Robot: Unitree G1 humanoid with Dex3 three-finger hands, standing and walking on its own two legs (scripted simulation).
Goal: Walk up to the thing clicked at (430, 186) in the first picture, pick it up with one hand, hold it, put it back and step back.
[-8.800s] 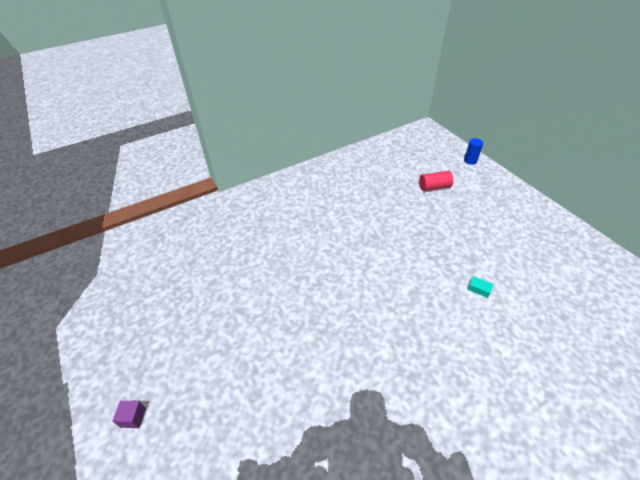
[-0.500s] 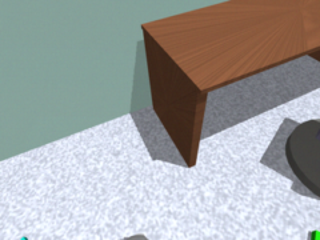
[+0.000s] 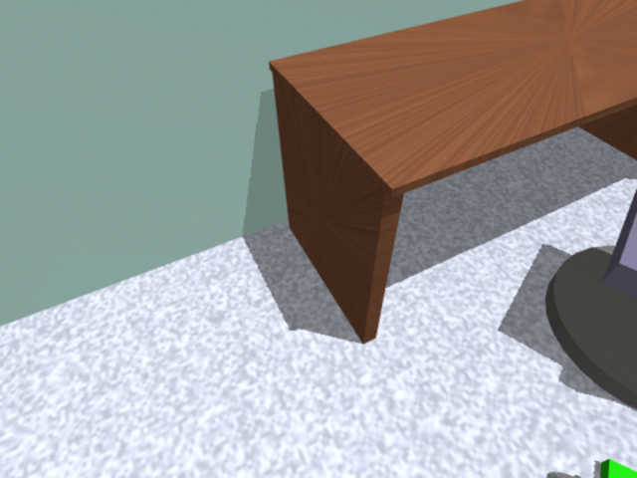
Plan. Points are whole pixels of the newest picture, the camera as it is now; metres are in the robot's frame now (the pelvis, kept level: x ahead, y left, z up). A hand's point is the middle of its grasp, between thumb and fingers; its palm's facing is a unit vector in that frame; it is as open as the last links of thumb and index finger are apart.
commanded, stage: walk up
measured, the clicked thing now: out of the picture +0.18 +1.44 -0.72
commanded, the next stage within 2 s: stand in 0.44 s
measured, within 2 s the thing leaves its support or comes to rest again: neither
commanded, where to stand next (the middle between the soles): +0.07 -0.03 m, yaw +2 degrees
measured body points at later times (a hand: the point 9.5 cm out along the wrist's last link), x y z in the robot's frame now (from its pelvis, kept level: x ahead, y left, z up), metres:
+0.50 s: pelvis +0.02 +0.00 +0.02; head +0.03 +0.01 +0.47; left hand +0.11 +0.29 -0.12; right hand +0.09 -0.31 -0.11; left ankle +0.08 +0.12 -0.72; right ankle -0.02 -0.14 -0.72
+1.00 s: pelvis +0.03 +0.01 +0.02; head +0.04 +0.02 +0.47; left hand +0.09 +0.31 -0.12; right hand +0.11 -0.29 -0.11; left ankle +0.08 +0.13 -0.72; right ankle -0.02 -0.14 -0.72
